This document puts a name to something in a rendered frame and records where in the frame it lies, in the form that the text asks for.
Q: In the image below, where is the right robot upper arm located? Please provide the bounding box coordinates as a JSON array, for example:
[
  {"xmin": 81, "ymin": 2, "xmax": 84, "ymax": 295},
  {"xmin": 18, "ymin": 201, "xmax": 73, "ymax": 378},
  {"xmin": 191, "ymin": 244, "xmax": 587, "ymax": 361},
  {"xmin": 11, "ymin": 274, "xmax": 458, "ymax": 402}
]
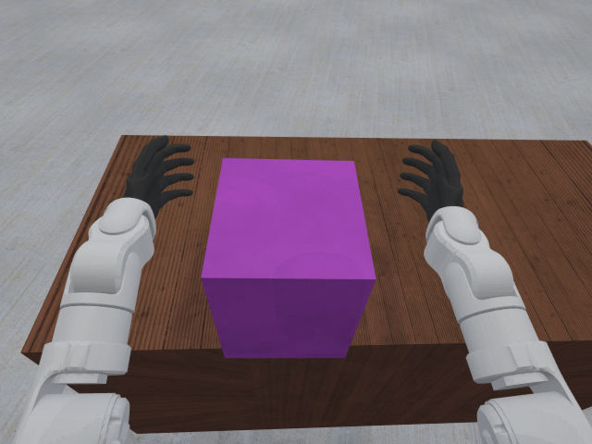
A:
[{"xmin": 477, "ymin": 391, "xmax": 592, "ymax": 444}]

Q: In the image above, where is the robot right forearm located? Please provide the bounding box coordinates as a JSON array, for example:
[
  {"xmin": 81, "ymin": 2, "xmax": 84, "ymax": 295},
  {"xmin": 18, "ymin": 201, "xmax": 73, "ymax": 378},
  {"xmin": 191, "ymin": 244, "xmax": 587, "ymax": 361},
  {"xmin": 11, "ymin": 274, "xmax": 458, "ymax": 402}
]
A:
[{"xmin": 424, "ymin": 206, "xmax": 592, "ymax": 435}]

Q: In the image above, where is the pedestal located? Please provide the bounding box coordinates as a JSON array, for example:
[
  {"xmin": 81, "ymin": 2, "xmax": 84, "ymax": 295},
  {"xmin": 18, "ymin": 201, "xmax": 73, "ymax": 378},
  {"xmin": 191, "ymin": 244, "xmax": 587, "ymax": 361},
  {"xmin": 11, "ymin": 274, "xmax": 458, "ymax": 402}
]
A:
[{"xmin": 20, "ymin": 135, "xmax": 592, "ymax": 434}]

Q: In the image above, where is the carton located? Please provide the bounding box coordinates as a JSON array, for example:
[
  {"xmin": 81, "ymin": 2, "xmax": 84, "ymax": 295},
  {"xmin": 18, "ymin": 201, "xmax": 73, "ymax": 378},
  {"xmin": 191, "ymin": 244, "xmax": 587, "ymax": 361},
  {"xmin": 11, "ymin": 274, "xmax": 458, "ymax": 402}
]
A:
[{"xmin": 201, "ymin": 158, "xmax": 376, "ymax": 358}]

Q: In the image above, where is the right robot hand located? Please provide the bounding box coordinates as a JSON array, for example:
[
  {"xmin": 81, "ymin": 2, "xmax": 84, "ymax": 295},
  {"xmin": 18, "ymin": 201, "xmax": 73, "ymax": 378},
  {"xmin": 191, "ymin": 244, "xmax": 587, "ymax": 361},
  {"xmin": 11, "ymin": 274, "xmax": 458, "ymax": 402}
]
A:
[{"xmin": 398, "ymin": 140, "xmax": 464, "ymax": 222}]

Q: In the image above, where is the robot left forearm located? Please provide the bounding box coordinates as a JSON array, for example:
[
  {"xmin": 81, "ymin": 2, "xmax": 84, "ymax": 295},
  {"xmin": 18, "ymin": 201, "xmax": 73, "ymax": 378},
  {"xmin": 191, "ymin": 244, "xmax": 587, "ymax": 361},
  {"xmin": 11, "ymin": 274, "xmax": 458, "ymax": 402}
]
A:
[{"xmin": 12, "ymin": 198, "xmax": 156, "ymax": 444}]

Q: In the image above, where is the left robot hand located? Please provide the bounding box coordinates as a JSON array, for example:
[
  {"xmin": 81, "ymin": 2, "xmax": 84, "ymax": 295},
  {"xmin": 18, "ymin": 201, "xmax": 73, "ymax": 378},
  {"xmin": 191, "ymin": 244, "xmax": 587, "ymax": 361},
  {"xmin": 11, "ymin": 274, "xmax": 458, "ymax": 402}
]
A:
[{"xmin": 122, "ymin": 135, "xmax": 194, "ymax": 219}]

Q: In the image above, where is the left robot upper arm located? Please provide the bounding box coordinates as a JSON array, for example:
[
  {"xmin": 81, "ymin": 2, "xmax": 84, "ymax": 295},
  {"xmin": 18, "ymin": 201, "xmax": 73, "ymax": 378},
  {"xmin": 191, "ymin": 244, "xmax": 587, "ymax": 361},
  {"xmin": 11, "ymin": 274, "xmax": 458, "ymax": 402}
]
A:
[{"xmin": 19, "ymin": 393, "xmax": 130, "ymax": 444}]

